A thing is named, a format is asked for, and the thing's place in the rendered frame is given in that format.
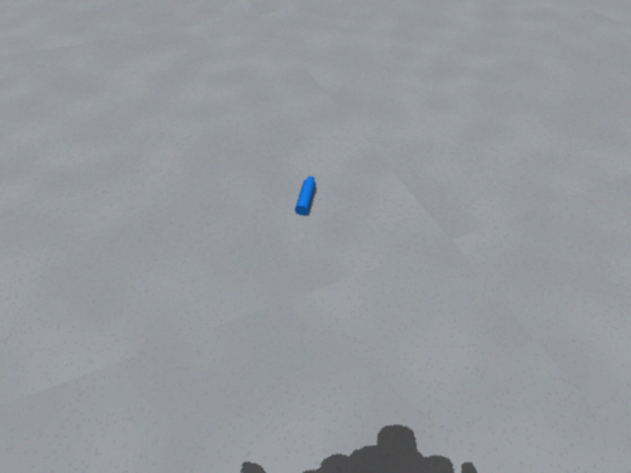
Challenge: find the bottle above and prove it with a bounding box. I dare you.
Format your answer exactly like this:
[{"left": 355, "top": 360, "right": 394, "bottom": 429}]
[{"left": 295, "top": 176, "right": 316, "bottom": 216}]

